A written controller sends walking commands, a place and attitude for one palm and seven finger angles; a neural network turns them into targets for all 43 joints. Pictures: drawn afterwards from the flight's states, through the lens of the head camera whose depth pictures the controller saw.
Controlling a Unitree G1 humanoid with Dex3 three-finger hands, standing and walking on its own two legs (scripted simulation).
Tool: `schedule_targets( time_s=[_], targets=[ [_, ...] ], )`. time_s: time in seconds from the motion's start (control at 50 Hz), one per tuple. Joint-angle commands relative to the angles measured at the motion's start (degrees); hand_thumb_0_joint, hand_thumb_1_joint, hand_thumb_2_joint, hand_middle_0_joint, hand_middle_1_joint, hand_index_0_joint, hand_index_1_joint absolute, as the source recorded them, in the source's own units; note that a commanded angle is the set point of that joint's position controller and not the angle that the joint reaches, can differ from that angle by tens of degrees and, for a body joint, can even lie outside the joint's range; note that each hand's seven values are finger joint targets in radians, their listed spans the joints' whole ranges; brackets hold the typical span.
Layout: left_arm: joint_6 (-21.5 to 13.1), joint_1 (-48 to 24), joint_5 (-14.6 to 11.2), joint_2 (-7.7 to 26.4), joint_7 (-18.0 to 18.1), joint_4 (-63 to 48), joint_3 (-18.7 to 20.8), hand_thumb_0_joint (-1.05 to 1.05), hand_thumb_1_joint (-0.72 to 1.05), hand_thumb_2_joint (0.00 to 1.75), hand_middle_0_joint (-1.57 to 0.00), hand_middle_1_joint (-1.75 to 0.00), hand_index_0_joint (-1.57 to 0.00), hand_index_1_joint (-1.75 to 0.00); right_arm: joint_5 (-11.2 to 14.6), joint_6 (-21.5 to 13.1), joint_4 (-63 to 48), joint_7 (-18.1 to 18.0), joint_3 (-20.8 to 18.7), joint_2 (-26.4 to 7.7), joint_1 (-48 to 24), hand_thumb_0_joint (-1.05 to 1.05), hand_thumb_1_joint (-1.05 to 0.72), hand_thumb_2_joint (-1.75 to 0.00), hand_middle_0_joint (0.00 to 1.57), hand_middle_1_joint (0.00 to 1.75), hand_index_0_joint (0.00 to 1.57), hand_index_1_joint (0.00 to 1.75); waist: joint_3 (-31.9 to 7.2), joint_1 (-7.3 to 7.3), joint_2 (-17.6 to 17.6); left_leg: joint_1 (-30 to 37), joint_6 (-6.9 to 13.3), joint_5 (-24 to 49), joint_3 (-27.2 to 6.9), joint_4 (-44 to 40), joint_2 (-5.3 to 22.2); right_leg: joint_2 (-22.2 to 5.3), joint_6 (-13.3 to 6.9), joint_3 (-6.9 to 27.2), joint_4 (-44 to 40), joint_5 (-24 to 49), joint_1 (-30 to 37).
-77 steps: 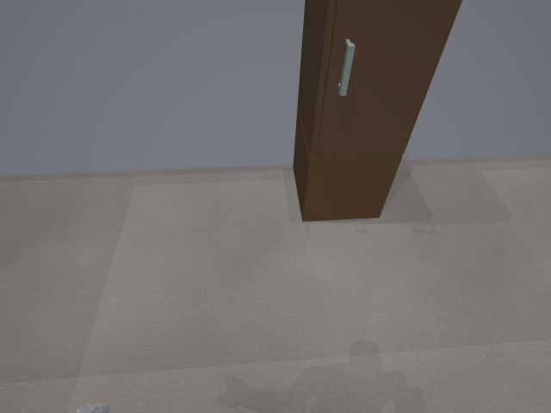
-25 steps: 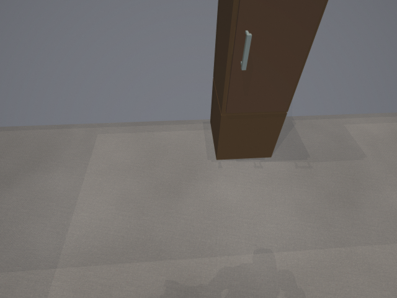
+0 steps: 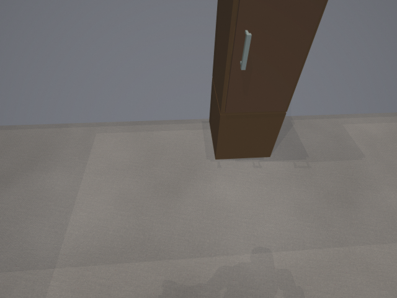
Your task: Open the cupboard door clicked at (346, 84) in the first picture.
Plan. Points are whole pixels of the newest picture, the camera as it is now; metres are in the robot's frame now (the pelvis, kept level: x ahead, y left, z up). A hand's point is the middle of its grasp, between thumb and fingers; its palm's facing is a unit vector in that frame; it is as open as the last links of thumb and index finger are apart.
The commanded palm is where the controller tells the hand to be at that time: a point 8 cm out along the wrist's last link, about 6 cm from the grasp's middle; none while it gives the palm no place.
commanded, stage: walk to a spot facing it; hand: left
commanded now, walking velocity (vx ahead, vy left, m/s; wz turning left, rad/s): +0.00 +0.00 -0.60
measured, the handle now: (244, 50) +1.07 -0.13 +0.01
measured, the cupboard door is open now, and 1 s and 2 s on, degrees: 0 0 0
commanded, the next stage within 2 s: none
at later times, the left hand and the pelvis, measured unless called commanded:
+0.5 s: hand out of the picture +0.04 +0.16 -0.17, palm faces -0.15 -0.96 -0.25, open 7.4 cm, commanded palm none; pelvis -0.02 -0.02 -0.01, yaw -12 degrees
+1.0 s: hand out of the picture +0.14 +0.21 -0.17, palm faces -0.42 -0.88 -0.23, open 7.4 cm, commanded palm none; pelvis -0.03 +0.04 +0.00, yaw -30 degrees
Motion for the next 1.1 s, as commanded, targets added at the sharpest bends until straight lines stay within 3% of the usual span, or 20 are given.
schedule_targets(
  time_s=[0.0, 0.08, 0.16, 0.26, 0.3, 0.32, 0.34, 0.36, 0.4, 0.46, 0.62, 0.72, 0.76, 0.78, 0.8, 0.84, 0.88, 0.9, 0.94, 1.08],
  targets=[
    [-1.4, -2.5, -0.2, 11.9, 0.8, -3.6, 2.1, 0.0, 0.9, 0.9, -0.2, -0.3, -0.2, -0.3, -0.2, -1.4, -3.9, -0.7, -2.2, -12.2, -2.7, 0.0, -0.9, -0.9, 0.2, 0.3, 0.2, 0.3, -3.0, -0.36, 1.0, 1.5, 1.8, 6.5, -5.2, -3.1, 6.6, -6.5, -1.9, 6.0, -3.3, 6.2, -0.9],
    [0.9, 0.8, -0.1, 5.5, 1.0, -4.4, 1.5, 0.0, 0.9, 0.9, -0.2, -0.3, -0.2, -0.3, -0.3, 0.1, -4.3, -1.2, -1.6, -5.2, 1.5, 0.0, -0.9, -0.9, 0.2, 0.3, 0.2, 0.3, -1.8, -0.78, 0.4, 1.2, 0.8, 6.4, -1.7, 0.8, 7.4, -5.6, -1.1, 6.9, 1.5, 10.3, -5.4],
    [2.1, 2.4, 0.2, 4.9, 0.5, -7.7, 2.6, 0.0, 0.9, 0.9, -0.2, -0.3, -0.2, -0.3, -0.4, 0.9, -7.7, -1.6, -3.3, -6.9, 2.3, 0.0, -0.9, -0.9, 0.2, 0.3, 0.2, 0.3, -1.9, -0.64, 3.8, 0.3, 2.9, 4.6, -2.8, 1.2, 11.3, -2.3, -0.6, 5.6, 9.9, 8.0, -10.7],
    [2.8, 5.7, 0.2, 1.8, -0.2, -10.5, 3.8, 0.0, 0.9, 0.9, -0.2, -0.3, -0.2, -0.3, -0.7, 0.7, -11.5, -1.7, -4.9, -6.9, 0.0, 0.0, -0.9, -0.9, 0.2, 0.3, 0.2, 0.3, -2.0, 1.0, 10.1, -5.0, 9.3, 14.7, -4.2, 2.2, 20.1, -1.3, 0.4, 0.3, 25.4, -15.2, -10.7],
    [2.1, 11.9, 0.5, 1.9, -0.4, -9.6, 4.6, 0.0, 0.9, 0.9, -0.2, -0.3, -0.2, -0.3, -0.8, 1.2, -12.6, -1.6, -5.2, -6.2, -2.2, 0.0, -0.9, -0.9, 0.2, 0.3, 0.2, 0.3, -2.2, 4.21, 4.9, -10.2, 4.5, 10.4, 2.8, 14.7, 15.5, -2.4, -0.1, 0.6, 12.5, -2.5, -2.8],
    [1.1, 13.0, 1.3, 7.2, 0.2, -10.0, 5.6, 0.0, 0.9, 0.9, -0.2, -0.3, -0.2, -0.3, -0.3, 1.8, -13.8, -1.2, -4.7, -2.2, -0.4, 0.0, -0.9, -0.9, 0.2, 0.3, 0.2, 0.3, -1.9, 3.75, -13.4, -19.5, -1.2, -7.9, 8.7, 30.7, 6.1, -12.8, -3.4, 19.0, 0.3, 8.9, 0.1],
    [0.7, 13.0, 0.6, 10.0, 0.8, -10.8, 5.9, 0.0, 0.9, 0.9, -0.2, -0.3, -0.2, -0.3, -0.2, 2.0, -15.4, -1.1, -4.1, -0.6, -0.5, 0.0, -0.9, -0.9, 0.2, 0.3, 0.2, 0.3, -1.9, 3.3, -18.5, -24.0, -2.5, -22.0, 4.3, 40.2, 1.3, -21.1, -9.6, 30.8, -5.2, 18.5, -3.4],
    [1.0, 12.4, 0.4, 8.4, 1.3, -11.3, 6.1, 0.0, 0.9, 0.9, -0.2, -0.3, -0.2, -0.3, -0.2, 2.3, -15.1, -1.4, -4.5, -1.3, -2.5, 0.0, -0.9, -0.9, 0.2, 0.3, 0.2, 0.3, -1.5, 3.98, -13.6, -23.0, -1.7, -20.5, -1.8, 44.1, 2.5, -19.3, -11.1, 31.3, -6.6, 10.9, -6.5],
    [1.1, 6.8, 0.3, 5.5, 1.2, -12.9, 5.6, 0.0, 0.9, 0.9, -0.2, -0.3, -0.2, -0.3, -0.4, 2.2, -14.0, -1.1, -4.8, -1.1, -1.0, 0.0, -0.9, -0.9, 0.2, 0.3, 0.2, 0.3, -0.2, 0.98, -6.7, -23.7, -2.1, -12.9, -2.4, 46.1, 3.8, -14.5, -11.0, 25.1, -4.6, 4.9, -7.2],
    [0.8, 6.4, 0.3, 4.0, 1.2, -13.4, 5.7, 0.0, 0.9, 0.9, -0.2, -0.3, -0.2, -0.3, -0.6, 2.1, -12.7, -1.0, -4.7, 0.6, 1.4, 0.0, -0.9, -0.9, 0.2, 0.3, 0.2, 0.3, -4.3, 0.34, -6.3, -21.0, -3.1, -9.5, -0.6, 42.2, 3.2, -10.9, -9.2, 20.1, -3.0, 7.0, -4.6],
    [1.3, 9.6, 0.6, 4.1, 0.9, -12.6, 6.7, 0.0, 0.9, 0.9, -0.2, -0.3, -0.2, -0.3, -0.3, 1.7, -14.5, -1.6, -4.5, 1.3, -0.8, 0.0, -0.9, -0.9, 0.2, 0.3, 0.2, 0.3, -5.7, 2.5, -7.7, -20.1, -3.0, -12.5, -0.8, 30.2, 1.4, -9.6, -10.3, 26.0, -3.0, 7.4, -0.1],
    [2.2, 5.4, 0.8, 5.3, 0.9, -13.9, 7.1, 0.0, 0.9, 0.9, -0.2, -0.3, -0.2, -0.3, 0.5, 0.8, -14.5, -2.2, -4.3, 1.3, 4.4, 0.0, -0.9, -0.9, 0.2, 0.3, 0.2, 0.3, -7.5, 0.33, -8.4, -9.1, -1.2, -11.7, -0.6, 13.1, -0.6, -7.9, -8.8, 28.6, -1.0, 11.0, -4.5],
    [2.4, 2.9, 0.2, 3.9, 0.6, -15.0, 6.7, 0.0, 0.9, 0.9, -0.2, -0.3, -0.2, -0.3, 0.5, 0.0, -13.4, -2.7, -4.6, -0.2, 10.0, 0.0, -0.9, -0.9, 0.2, 0.3, 0.2, 0.3, -8.4, -2.66, -5.0, 5.3, 0.3, -5.2, -1.7, 0.9, 1.9, -3.1, -4.0, 23.9, 3.6, 3.4, -15.2],
    [2.6, 2.7, -0.1, 0.6, 0.1, -16.3, 6.2, 0.0, 0.9, 0.9, -0.2, -0.3, -0.2, -0.3, -0.1, -0.4, -14.0, -2.8, -5.3, -4.6, 10.2, 0.0, -0.9, -0.9, 0.2, 0.3, 0.2, 0.3, -6.9, -3.0, 7.9, 10.6, 4.0, -9.9, -14.5, -7.1, 13.6, 4.2, -0.9, 16.0, 14.1, -7.1, -26.4],
    [2.5, 2.6, 0.3, 0.0, -0.4, -17.3, 6.3, 0.0, 0.9, 0.9, -0.2, -0.3, -0.2, -0.3, -0.4, 0.1, -15.9, -2.7, -5.8, -8.0, 7.0, 0.0, -0.9, -0.9, 0.2, 0.3, 0.2, 0.3, -2.9, -1.76, 16.2, 3.8, 8.3, -6.9, -22.7, -9.5, 26.0, 6.3, 2.1, 5.2, 30.0, -19.6, -30.4],
    [3.0, 2.7, 1.1, 2.8, -1.0, -15.4, 7.6, 0.0, 0.9, 0.9, -0.2, -0.3, -0.2, -0.3, -0.8, -0.2, -17.1, -2.8, -4.4, -3.5, 0.7, 0.0, -0.9, -0.9, 0.2, 0.3, 0.2, 0.3, 0.2, 1.08, 9.4, -7.1, 9.5, 2.1, -16.3, -6.9, 22.2, 2.3, 3.5, 6.0, 45.3, -14.9, -26.3],
    [3.4, 5.2, 1.0, 0.8, -1.8, -14.1, 7.1, 0.0, 0.9, 0.9, -0.2, -0.3, -0.2, -0.3, -1.1, -0.5, -17.8, -2.6, -4.1, -2.4, -1.3, 0.0, -0.9, -0.9, 0.2, 0.3, 0.2, 0.3, 0.7, 2.61, 7.2, -5.4, 8.2, 8.2, -5.4, -4.2, 16.3, 1.3, 4.1, 3.1, 50.4, -10.9, -26.9],
    [3.4, 4.6, 0.9, 0.2, -1.9, -14.3, 6.7, 0.0, 0.9, 0.9, -0.2, -0.3, -0.2, -0.3, -1.0, -0.6, -17.4, -2.5, -4.2, -2.2, 0.4, 0.0, -0.9, -0.9, 0.2, 0.3, 0.2, 0.3, 0.0, 1.67, 8.5, -1.4, 7.9, 12.6, -2.9, -2.4, 14.8, 0.9, 4.4, 1.9, 48.9, -10.7, -28.1],
    [3.3, 1.3, 0.7, -0.6, -2.2, -15.2, 6.2, 0.0, 0.9, 0.9, -0.2, -0.3, -0.2, -0.3, -1.1, -0.7, -15.9, -2.4, -4.3, -2.0, 5.8, 0.0, -0.9, -0.9, 0.2, 0.3, 0.2, 0.3, -0.2, -0.86, 8.6, 2.8, 8.3, 16.0, -1.8, -1.6, 15.4, -0.2, 4.6, 0.2, 45.2, -10.8, -28.8],
    [2.8, -7.5, 1.0, -2.1, -3.7, -17.8, 5.4, 0.0, 0.9, 0.9, -0.2, -0.3, -0.2, -0.3, -1.5, -1.6, -12.1, -1.7, -5.1, -4.1, 14.0, 0.0, -0.9, -0.9, 0.2, 0.3, 0.2, 0.3, 2.9, -4.44, 9.0, 5.2, 8.9, -5.3, -1.7, -7.5, 20.9, -4.4, 3.7, -3.3, 29.4, -11.4, -27.3]
  ],
)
